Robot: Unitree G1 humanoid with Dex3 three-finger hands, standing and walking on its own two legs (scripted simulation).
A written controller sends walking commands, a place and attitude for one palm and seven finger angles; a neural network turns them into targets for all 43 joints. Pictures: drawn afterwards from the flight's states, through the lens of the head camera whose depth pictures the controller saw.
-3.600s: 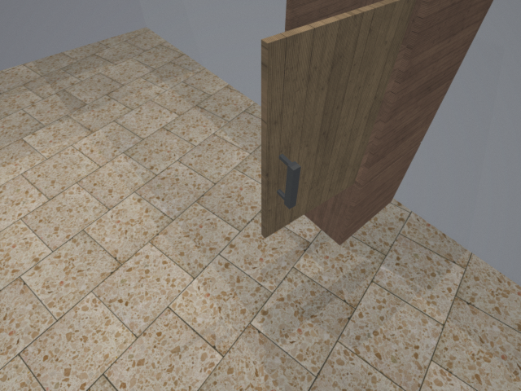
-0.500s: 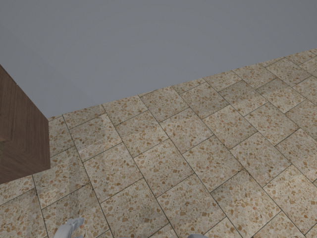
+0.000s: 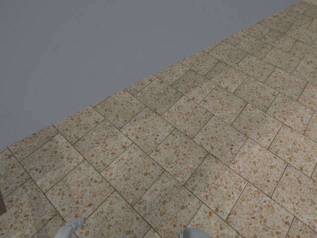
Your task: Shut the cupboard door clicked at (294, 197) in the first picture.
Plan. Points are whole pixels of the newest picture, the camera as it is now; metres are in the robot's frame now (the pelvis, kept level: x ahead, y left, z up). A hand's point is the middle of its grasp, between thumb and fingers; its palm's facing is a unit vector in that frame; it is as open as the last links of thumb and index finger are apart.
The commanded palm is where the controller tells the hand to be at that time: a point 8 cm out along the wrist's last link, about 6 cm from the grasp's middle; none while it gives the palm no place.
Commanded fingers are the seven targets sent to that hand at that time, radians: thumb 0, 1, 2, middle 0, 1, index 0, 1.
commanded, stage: walk around to get in front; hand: left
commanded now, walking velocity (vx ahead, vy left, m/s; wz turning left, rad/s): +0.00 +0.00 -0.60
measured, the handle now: out of the picture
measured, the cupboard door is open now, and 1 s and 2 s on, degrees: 85 85 85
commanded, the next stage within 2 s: walk to a spot facing it in 1.86 s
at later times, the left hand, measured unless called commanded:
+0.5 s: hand (111, 216) +0.18 +0.15 -0.18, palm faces -0.28 -0.94 -0.21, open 7.4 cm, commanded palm none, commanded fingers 0.00 0.90 0.90 -0.20 -0.30 -0.20 -0.30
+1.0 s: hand (147, 192) +0.26 +0.05 -0.18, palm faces -0.56 -0.80 -0.20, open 7.4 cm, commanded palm none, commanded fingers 0.00 0.90 0.90 -0.20 -0.30 -0.20 -0.30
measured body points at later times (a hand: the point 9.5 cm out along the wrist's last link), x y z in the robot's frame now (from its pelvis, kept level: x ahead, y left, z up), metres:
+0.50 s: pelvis +0.04 -0.02 +0.00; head +0.11 -0.02 +0.44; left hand +0.20 +0.20 -0.16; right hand +0.06 -0.29 -0.13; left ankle +0.08 +0.10 -0.74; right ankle -0.03 -0.12 -0.68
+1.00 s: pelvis +0.08 -0.07 -0.01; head +0.13 -0.09 +0.44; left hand +0.29 +0.09 -0.16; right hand -0.01 -0.34 -0.14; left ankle +0.15 +0.03 -0.74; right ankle -0.01 -0.15 -0.72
